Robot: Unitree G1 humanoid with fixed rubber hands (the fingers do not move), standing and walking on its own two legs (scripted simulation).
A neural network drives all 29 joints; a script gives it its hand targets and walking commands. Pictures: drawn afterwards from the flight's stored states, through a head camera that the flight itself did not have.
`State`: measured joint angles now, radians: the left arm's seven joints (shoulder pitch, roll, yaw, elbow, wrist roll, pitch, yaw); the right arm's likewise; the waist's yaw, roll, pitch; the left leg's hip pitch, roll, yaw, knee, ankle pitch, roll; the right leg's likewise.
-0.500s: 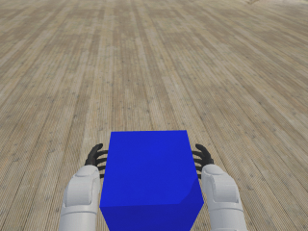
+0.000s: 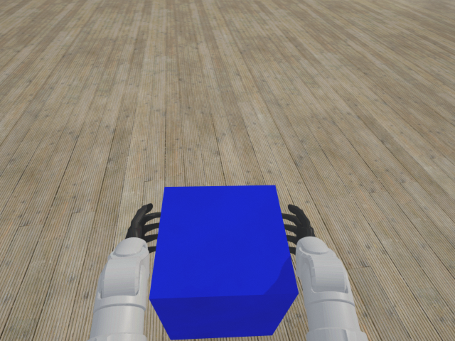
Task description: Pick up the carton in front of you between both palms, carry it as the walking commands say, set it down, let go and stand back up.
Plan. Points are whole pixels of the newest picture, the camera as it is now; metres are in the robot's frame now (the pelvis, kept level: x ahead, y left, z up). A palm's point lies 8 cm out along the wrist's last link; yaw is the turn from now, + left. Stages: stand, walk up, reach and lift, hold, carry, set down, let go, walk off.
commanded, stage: hold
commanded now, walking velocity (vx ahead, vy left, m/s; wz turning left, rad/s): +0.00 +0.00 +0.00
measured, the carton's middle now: (221, 265) +0.29 +0.00 -0.04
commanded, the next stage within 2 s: set down in 0.14 s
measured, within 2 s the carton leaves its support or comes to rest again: neither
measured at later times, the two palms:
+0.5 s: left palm (145, 247) +0.31 +0.14 +0.01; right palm (302, 249) +0.30 -0.16 +0.01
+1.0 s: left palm (169, 273) +0.36 +0.13 -0.20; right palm (286, 275) +0.35 -0.17 -0.20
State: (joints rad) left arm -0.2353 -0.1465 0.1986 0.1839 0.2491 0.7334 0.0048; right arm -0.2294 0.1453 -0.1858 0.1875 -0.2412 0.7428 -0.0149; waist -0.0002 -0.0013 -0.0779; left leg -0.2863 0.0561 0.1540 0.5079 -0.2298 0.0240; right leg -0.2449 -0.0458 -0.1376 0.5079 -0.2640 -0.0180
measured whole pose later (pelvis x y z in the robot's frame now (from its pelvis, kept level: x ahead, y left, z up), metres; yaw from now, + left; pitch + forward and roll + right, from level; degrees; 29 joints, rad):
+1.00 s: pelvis -0.05 -0.01 -0.13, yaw +2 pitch +35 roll -1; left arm -0.66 -0.12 0.38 0.56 0.21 0.21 0.06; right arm -0.64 0.09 -0.43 0.57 -0.19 0.22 -0.01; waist -0.05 0.02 -0.15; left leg -1.45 -0.08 -0.07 1.23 -0.38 -0.01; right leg -1.41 0.08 0.05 1.26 -0.46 0.01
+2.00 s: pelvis -0.10 -0.01 -0.37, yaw +0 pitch +43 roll -1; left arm -1.22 0.12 0.28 0.89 0.04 0.16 0.16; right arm -1.16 -0.16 -0.33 0.85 0.00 0.17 -0.11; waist -0.05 0.03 0.12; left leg -2.30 -0.15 -0.05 2.05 -0.50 -0.06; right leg -2.25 0.15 0.03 2.09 -0.60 0.05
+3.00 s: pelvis -0.10 +0.00 -0.41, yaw -1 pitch +36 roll -1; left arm -1.33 0.19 0.32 1.14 0.07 0.08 0.08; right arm -1.29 -0.21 -0.33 1.11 -0.07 0.11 -0.04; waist -0.04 0.04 0.25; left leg -2.28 -0.11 -0.02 2.20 -0.54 -0.03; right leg -2.24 0.11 0.00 2.23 -0.62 0.03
